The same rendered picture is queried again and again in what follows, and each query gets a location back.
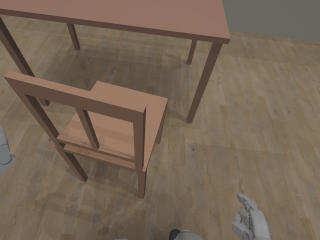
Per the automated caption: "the chair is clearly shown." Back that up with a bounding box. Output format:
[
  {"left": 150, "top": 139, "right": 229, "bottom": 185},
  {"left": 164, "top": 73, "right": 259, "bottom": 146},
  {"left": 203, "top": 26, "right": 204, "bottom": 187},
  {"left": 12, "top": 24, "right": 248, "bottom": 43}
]
[{"left": 3, "top": 71, "right": 168, "bottom": 199}]

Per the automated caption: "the robot right shin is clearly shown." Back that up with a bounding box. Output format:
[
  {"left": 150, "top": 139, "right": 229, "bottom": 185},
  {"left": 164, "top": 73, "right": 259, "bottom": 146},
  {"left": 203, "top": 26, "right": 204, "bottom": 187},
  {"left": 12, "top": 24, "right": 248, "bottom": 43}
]
[{"left": 177, "top": 230, "right": 190, "bottom": 237}]

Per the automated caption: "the robot right hand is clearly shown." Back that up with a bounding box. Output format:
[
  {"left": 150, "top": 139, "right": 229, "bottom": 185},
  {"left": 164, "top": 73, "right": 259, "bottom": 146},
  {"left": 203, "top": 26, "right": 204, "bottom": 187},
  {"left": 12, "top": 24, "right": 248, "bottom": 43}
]
[{"left": 232, "top": 193, "right": 272, "bottom": 240}]

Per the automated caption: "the right robot foot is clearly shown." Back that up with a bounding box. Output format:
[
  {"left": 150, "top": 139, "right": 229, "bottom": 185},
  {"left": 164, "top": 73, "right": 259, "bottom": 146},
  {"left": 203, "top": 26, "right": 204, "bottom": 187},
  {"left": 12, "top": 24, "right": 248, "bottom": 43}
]
[{"left": 169, "top": 229, "right": 180, "bottom": 240}]

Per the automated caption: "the robot left hand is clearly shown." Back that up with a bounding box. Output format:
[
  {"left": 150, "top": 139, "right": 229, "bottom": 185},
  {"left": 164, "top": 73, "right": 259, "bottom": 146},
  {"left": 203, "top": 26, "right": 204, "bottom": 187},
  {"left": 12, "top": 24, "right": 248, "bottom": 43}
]
[{"left": 0, "top": 125, "right": 17, "bottom": 177}]

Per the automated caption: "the table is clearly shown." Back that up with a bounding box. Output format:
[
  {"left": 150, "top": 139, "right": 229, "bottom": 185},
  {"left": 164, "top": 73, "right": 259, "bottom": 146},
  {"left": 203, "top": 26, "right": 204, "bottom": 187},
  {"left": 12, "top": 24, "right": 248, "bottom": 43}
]
[{"left": 0, "top": 0, "right": 231, "bottom": 124}]

